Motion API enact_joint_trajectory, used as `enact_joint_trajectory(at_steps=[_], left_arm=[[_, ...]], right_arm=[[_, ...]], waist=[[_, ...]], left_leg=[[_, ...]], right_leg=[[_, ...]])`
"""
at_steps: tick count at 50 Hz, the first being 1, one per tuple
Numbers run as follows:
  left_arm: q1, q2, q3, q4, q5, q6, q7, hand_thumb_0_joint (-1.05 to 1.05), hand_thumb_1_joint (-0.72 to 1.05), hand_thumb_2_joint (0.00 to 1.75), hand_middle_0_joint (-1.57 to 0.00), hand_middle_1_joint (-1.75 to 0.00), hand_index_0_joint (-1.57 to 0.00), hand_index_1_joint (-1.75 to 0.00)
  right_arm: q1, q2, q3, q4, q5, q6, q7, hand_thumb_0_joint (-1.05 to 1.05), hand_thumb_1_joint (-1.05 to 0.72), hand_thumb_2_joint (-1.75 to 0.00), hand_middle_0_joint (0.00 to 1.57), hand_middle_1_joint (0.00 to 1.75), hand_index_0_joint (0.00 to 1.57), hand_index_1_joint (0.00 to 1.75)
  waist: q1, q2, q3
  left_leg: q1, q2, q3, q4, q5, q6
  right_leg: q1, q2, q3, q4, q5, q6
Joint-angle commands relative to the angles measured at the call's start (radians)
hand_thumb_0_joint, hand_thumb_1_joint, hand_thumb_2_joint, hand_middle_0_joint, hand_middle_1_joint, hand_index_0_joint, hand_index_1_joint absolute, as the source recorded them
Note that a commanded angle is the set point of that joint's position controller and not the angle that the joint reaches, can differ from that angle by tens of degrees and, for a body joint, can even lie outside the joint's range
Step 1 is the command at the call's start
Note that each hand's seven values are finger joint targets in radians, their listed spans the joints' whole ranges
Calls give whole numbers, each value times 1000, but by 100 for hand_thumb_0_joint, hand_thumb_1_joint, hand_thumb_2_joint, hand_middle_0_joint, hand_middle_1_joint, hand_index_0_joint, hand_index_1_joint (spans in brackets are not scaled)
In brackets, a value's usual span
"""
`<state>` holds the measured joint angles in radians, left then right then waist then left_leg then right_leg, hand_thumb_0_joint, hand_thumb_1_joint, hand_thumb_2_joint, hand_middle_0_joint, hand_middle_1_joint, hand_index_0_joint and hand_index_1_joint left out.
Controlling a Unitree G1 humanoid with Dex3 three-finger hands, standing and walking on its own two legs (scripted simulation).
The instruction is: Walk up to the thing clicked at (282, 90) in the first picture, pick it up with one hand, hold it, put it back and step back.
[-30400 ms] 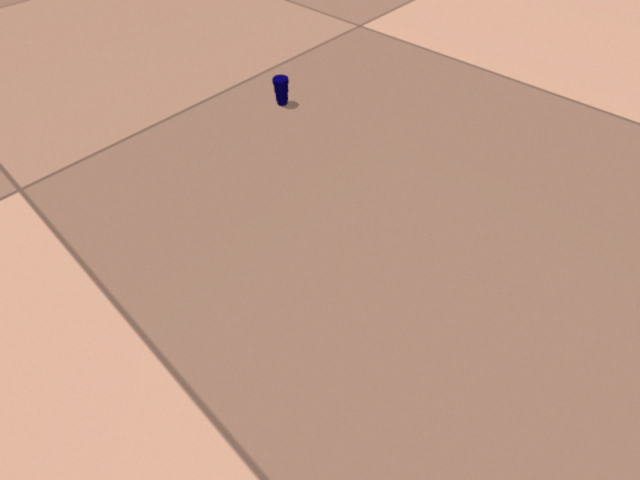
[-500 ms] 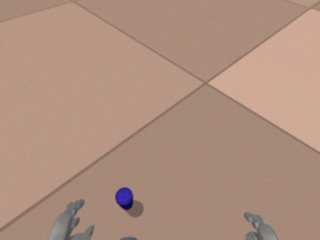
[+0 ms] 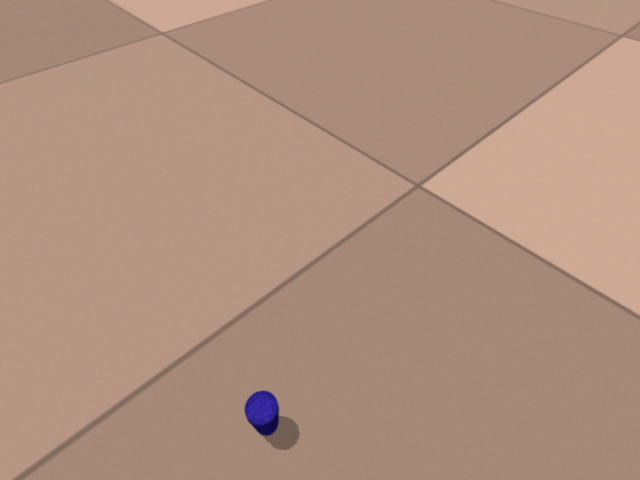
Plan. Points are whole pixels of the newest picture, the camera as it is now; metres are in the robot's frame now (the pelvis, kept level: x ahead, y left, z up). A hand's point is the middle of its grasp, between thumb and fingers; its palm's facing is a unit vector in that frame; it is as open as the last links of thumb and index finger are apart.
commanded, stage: stand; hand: left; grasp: from the side
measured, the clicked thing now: (264, 416) +0.41 +0.18 -0.70
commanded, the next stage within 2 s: step back in 1.58 s
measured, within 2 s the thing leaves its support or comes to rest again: neither
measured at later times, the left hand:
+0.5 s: hand out of the picture +0.04 +0.24 -0.15, palm faces -0.01 -0.94 -0.35, open 7.4 cm
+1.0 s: hand out of the picture +0.07 +0.23 -0.15, palm faces -0.02 -0.94 -0.35, open 7.4 cm
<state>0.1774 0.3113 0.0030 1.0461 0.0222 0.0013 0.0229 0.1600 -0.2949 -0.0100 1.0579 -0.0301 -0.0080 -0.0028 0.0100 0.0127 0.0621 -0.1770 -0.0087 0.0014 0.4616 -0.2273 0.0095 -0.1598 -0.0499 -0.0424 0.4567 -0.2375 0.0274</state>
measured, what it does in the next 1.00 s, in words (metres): stands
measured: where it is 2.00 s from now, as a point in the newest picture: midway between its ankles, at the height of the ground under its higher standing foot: outside the picture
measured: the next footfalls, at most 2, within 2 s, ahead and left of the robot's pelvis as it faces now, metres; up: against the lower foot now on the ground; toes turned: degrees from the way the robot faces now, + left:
none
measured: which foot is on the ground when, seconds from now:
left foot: down 0.00-1.00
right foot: down 0.00-1.00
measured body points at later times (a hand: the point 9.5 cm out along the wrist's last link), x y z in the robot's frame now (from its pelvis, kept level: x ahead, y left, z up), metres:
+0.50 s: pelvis -0.01 -0.01 +0.01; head -0.01 -0.02 +0.46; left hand +0.05 +0.29 -0.13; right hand +0.05 -0.30 -0.14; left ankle +0.02 +0.11 -0.74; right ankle +0.01 -0.14 -0.74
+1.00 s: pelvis +0.01 -0.01 +0.01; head +0.01 -0.02 +0.46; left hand +0.08 +0.28 -0.12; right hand +0.06 -0.31 -0.14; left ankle +0.02 +0.11 -0.74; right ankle +0.01 -0.14 -0.74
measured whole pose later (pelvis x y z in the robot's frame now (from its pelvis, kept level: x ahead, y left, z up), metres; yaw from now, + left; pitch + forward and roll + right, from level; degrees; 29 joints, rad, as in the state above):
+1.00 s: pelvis +0.01 -0.01 +0.01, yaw +0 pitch -3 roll +0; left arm 0.11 0.32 0.00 1.17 0.01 -0.01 0.01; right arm 0.12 -0.33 0.00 1.16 -0.02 -0.01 0.00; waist 0.00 0.02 0.05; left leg -0.12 0.02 0.00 0.33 -0.17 -0.01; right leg -0.11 -0.02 -0.05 0.33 -0.18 0.01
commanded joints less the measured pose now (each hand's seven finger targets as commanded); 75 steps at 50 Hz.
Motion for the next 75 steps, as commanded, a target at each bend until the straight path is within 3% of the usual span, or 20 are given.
enact_joint_trajectory(at_steps=[1, 12, 19, 25, 28, 38, 42, 50, 53, 56, 62, 69, 75], left_arm=[[-48, 197, 39, -21, 4, -32, 10, 0, 90, 90, -20, -30, -20, -30], [-82, 214, 38, 42, 4, -37, 6, 0, 90, 90, -20, -30, -20, -30], [-76, 216, 35, 64, 2, -32, 1, 0, 90, 90, -20, -30, -20, -30], [-92, 222, 36, 67, 1, -34, 2, 0, 90, 90, -20, -30, -20, -30], [-89, 227, 37, 70, -2, -32, -2, 0, 90, 90, -20, -30, -20, -30], [-91, 219, 33, 70, -6, -36, -5, 0, 90, 90, -20, -30, -20, -30], [-99, 229, 36, 69, -5, -35, -3, 0, 90, 90, -20, -30, -20, -30], [-101, 222, 37, 62, -8, -38, -3, 0, 90, 90, -20, -30, -20, -30], [-105, 226, 39, 62, -10, -38, -3, 0, 90, 90, -20, -30, -20, -30], [-105, 224, 39, 64, -9, -37, -4, 0, 90, 90, -20, -30, -20, -30], [-107, 222, 40, 58, -11, -39, -4, 0, 90, 90, -20, -30, -20, -30], [-111, 225, 42, 61, -9, -36, -5, 0, 90, 90, -20, -30, -20, -30], [-110, 224, 42, 55, -9, -35, -6, 0, 90, 90, -20, -30, -20, -30]], right_arm=[[-39, -211, -45, -33, 5, -17, -19, 0, -90, -90, 20, 30, 20, 30], [-60, -204, -40, 18, 8, -16, -12, 0, -90, -90, 20, 30, 20, 30], [-72, -222, -37, 32, 8, -14, -12, 0, -90, -90, 20, 30, 20, 30], [-67, -225, -34, 38, 11, -12, -11, 0, -90, -90, 20, 30, 20, 30], [-58, -224, -30, 45, 9, -12, -11, 0, -90, -90, 20, 30, 20, 30], [-60, -234, -27, 51, 12, -19, -11, 0, -90, -90, 20, 30, 20, 30], [-64, -230, -27, 50, 13, -16, -10, 0, -90, -90, 20, 30, 20, 30], [-71, -236, -27, 48, 12, -20, -13, 0, -90, -90, 20, 30, 20, 30], [-69, -235, -25, 49, 15, -21, -13, 0, -90, -90, 20, 30, 20, 30], [-79, -240, -27, 49, 15, -18, -13, 0, -90, -90, 20, 30, 20, 30], [-79, -244, -25, 47, 17, -23, -14, 0, -90, -90, 20, 30, 20, 30], [-87, -246, -26, 43, 18, -20, -14, 0, -90, -90, 20, 30, 20, 30], [-94, -251, -26, 39, 16, -22, -15, 0, -90, -90, 20, 30, 20, 30]], waist=[[-1, -6, -28], [-2, -22, -38], [3, 5, -27], [-4, -12, -42], [-3, 5, -30], [-3, -4, -63], [-7, -24, -50], [-6, -18, -90], [-8, -11, -87], [-6, -18, -66], [-7, -3, -105], [-10, -13, -81], [-8, -7, -94]], left_leg=[[-5, 104, -125, -158, 45, 14], [22, 108, -118, -190, 55, 8], [6, 110, -117, -203, 0, 6], [17, 116, -111, -193, 38, 9], [-4, 115, -112, -206, -4, 5], [34, 123, -103, -193, 92, 7], [40, 124, -105, -196, 87, 5], [70, 134, -96, -182, 199, 5], [64, 134, -95, -188, 203, 4], [61, 132, -97, -198, 149, 2], [89, 140, -91, -182, 261, 4], [74, 137, -91, -192, 217, 4], [87, 140, -88, -188, 237, 6]], right_leg=[[23, -70, 89, -123, 41, -40], [36, -81, 97, -176, 44, -35], [29, -75, 96, -185, 15, -34], [30, -84, 107, -193, 30, -37], [31, -79, 106, -190, 9, -37], [51, -86, 106, -192, 97, -40], [33, -82, 104, -200, 65, -38], [72, -90, 101, -185, 195, -37], [87, -92, 101, -187, 210, -37], [62, -85, 98, -202, 145, -33], [101, -93, 96, -182, 267, -37], [96, -92, 97, -198, 227, -36], [99, -94, 97, -197, 244, -39]])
